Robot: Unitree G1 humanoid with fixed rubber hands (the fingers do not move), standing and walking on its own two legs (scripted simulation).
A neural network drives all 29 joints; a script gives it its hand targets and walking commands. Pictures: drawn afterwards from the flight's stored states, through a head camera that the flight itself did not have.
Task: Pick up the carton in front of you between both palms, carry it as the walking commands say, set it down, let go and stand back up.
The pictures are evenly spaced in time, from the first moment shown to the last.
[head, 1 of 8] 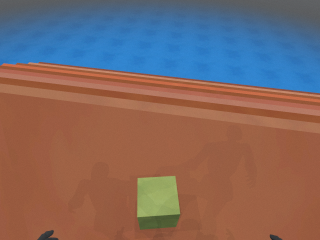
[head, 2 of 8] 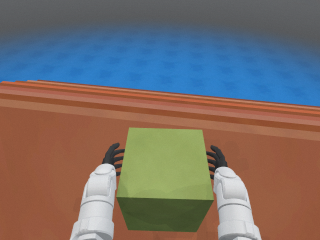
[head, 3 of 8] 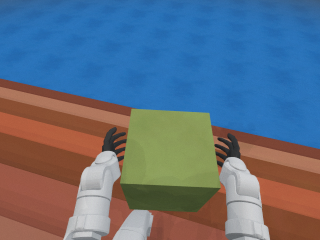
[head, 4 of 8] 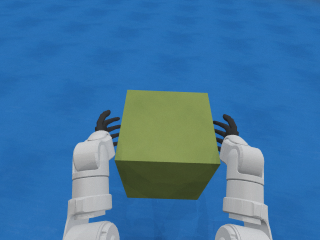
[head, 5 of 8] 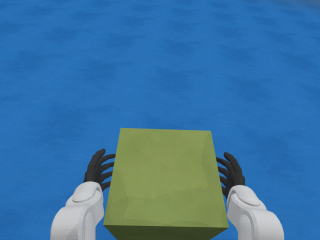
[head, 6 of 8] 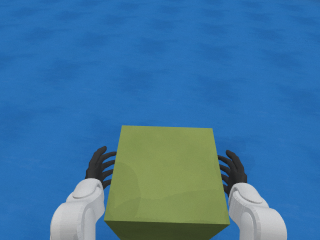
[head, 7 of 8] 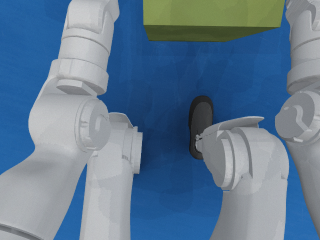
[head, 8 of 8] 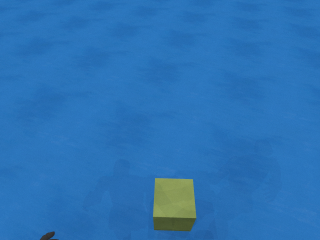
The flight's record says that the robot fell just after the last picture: no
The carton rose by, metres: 0.69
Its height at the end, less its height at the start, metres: -1.69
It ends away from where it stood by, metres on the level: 8.36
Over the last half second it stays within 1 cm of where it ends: yes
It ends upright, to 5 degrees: yes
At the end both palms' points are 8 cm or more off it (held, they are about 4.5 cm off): yes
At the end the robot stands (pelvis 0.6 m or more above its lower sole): yes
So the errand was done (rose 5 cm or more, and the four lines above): yes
